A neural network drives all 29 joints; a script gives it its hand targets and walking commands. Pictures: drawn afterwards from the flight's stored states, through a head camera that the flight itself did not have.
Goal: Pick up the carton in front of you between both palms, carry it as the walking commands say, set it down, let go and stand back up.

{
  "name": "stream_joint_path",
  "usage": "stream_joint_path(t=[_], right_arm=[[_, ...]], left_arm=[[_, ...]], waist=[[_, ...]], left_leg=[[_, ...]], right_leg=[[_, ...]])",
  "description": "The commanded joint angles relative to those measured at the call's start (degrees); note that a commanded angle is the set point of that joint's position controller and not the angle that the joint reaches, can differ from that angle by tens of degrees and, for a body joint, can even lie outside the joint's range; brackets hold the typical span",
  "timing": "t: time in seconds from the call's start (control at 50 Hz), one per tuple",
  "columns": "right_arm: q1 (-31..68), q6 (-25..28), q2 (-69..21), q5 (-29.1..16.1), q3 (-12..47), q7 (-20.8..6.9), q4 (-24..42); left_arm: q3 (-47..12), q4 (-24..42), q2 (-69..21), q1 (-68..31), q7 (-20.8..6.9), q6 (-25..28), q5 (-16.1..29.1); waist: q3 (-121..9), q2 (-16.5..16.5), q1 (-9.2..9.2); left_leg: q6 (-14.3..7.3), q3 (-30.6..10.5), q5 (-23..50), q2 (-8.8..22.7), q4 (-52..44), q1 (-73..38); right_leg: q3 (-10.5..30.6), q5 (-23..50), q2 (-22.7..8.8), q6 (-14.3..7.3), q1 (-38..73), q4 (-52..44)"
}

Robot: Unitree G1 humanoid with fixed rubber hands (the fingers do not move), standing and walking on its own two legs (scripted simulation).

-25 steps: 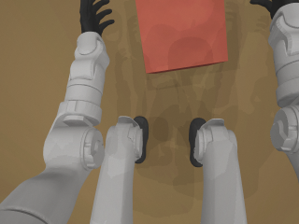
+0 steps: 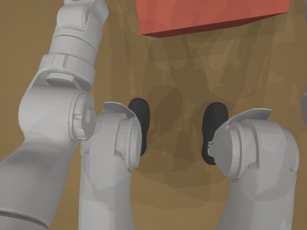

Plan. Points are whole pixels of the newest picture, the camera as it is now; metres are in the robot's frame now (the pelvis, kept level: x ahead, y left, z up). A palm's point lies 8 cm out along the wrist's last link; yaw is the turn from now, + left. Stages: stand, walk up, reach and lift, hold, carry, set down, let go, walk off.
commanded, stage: reach and lift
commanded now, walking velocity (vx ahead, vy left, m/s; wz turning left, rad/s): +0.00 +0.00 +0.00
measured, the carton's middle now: out of the picture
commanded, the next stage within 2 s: none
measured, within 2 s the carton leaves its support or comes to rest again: leaves its support in 0.72 s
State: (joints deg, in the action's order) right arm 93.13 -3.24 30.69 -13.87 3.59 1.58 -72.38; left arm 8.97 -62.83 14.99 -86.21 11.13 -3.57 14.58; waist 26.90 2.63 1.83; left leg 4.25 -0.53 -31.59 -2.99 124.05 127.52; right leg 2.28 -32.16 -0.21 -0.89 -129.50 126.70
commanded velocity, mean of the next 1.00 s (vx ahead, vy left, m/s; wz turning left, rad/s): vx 0.00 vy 0.00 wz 0.00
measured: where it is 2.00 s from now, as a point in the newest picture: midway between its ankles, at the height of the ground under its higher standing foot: (173, 140)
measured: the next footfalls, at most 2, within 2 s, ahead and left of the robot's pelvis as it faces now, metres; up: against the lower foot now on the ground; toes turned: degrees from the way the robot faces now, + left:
none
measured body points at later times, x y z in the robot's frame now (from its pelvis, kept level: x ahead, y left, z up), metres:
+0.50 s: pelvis +0.00 +0.00 +0.01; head +0.38 -0.04 +0.24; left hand +0.56 +0.11 -0.18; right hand +0.58 -0.19 -0.18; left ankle +0.13 +0.13 -0.34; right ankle +0.11 -0.12 -0.34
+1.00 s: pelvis +0.01 +0.01 +0.03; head +0.31 -0.05 +0.36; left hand +0.54 +0.10 -0.06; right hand +0.54 -0.20 -0.06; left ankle +0.13 +0.14 -0.34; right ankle +0.11 -0.12 -0.34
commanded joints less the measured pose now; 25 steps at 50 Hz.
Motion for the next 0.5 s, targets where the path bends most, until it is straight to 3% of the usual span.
stream_joint_path(t=[0.0,0.06,0.18,0.36,0.4,0.44,0.48], right_arm=[[17.9,1.7,6.4,-0.7,-0.2,0.8,8.0],[15.1,1.4,5.1,-0.4,-0.2,1.1,7.7],[11.5,1.1,1.2,1.5,-1.4,0.2,3.6],[17.6,1.5,-4.7,1.0,1.3,0.0,4.7],[18.1,1.2,-8.2,1.6,1.5,-0.3,4.7],[22.5,0.3,-22.7,1.9,3.8,-3.0,6.0],[26.5,-1.1,-40.4,3.8,5.5,-7.6,6.0]], left_arm=[[-1.1,5.8,4.2,-11.8,-0.2,1.7,1.1],[-0.3,5.9,4.1,-9.0,0.1,1.9,0.7],[2.8,3.4,3.6,-6.7,-0.3,2.3,-2.7],[-0.4,4.6,-3.8,-13.3,-0.7,2.3,-1.9],[0.3,4.3,-6.1,-13.8,-0.7,2.1,-3.3],[-0.5,5.7,-18.6,-18.5,-3.2,1.5,-5.1],[-1.6,6.3,-35.3,-24.7,-7.8,-0.1,-7.5]], waist=[[-83.3,-7.9,-1.29],[-83.2,-8.6,-0.41],[-71.1,-8.0,0.93],[-71.6,-6.8,-0.73],[-71.1,-6.5,-0.27],[-70.1,-7.0,0.35],[-67.4,-7.3,0.1]], left_leg=[[-0.5,5.7,21.5,-0.5,-5.3,-32.3],[-0.5,6.1,21.4,-1.0,-5.6,-30.9],[-0.9,5.2,17.6,-0.8,-7.0,-26.4],[-0.8,4.2,16.1,-2.1,-7.7,-31.9],[-0.8,4.4,15.6,-2.8,-8.1,-33.3],[-1.1,4.8,15.3,-3.7,-8.1,-32.6],[-1.7,5.1,14.8,-4.6,-7.0,-30.0]], right_leg=[[0.0,24.8,0.2,1.4,45.3,-9.6],[-0.2,25.4,0.4,1.7,46.2,-9.4],[0.2,18.8,0.4,1.6,35.2,-11.1],[-0.4,14.6,0.9,1.4,33.4,-12.4],[-0.7,13.8,1.3,1.5,33.5,-12.6],[-0.9,13.4,2.2,1.3,33.5,-12.8],[-0.9,13.4,3.3,0.9,32.3,-12.0]])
